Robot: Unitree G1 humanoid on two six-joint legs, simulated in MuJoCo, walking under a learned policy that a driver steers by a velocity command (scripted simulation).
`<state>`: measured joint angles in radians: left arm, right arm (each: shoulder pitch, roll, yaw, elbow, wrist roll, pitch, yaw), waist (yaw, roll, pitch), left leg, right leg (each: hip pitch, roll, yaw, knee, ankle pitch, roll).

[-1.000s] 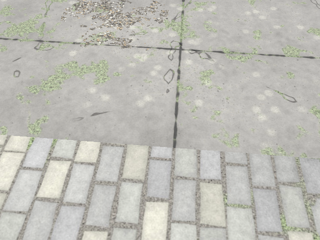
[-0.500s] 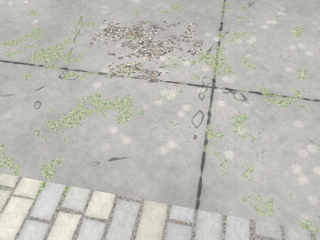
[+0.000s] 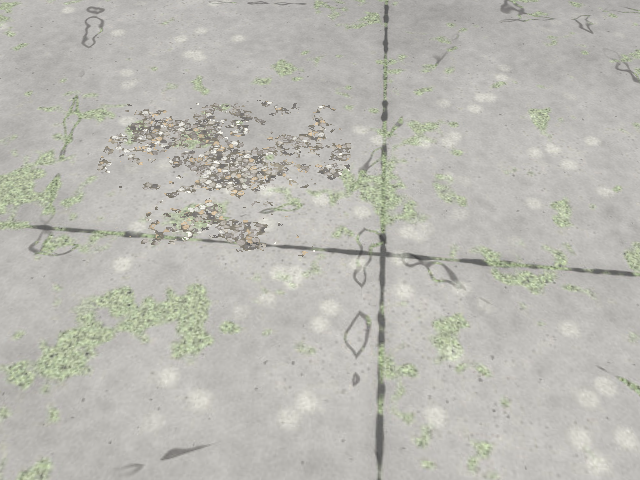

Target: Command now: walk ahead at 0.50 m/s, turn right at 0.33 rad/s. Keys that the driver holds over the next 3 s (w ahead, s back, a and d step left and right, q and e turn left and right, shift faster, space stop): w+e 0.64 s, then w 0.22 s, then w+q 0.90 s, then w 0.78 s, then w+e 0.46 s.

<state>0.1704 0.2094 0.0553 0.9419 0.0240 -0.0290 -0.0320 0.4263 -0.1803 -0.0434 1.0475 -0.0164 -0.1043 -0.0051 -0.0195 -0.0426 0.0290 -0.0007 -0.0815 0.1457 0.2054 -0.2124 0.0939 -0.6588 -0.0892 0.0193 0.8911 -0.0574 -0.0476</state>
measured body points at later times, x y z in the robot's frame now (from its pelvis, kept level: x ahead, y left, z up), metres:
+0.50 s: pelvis +0.27 -0.06 +0.00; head +0.30 -0.08 +0.45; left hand +0.35 +0.20 -0.13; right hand +0.35 -0.34 -0.12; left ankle +0.41 +0.10 -0.67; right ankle +0.23 -0.09 -0.75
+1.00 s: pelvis +0.55 -0.09 +0.00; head +0.58 -0.09 +0.45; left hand +0.77 +0.09 -0.13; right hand +0.47 -0.35 -0.12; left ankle +0.59 -0.02 -0.75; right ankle +0.51 -0.22 -0.68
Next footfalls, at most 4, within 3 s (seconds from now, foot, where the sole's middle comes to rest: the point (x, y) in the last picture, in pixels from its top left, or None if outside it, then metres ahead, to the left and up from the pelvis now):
0.22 right None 0.27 -0.10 -0.78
0.76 left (336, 421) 0.63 -0.04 -0.78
1.26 right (454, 368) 0.76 -0.32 -0.78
1.78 left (366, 267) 1.06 -0.13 -0.78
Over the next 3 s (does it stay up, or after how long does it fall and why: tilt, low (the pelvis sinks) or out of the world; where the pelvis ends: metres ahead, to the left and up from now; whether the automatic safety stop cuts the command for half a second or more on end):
stays up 1.56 -0.15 -0.01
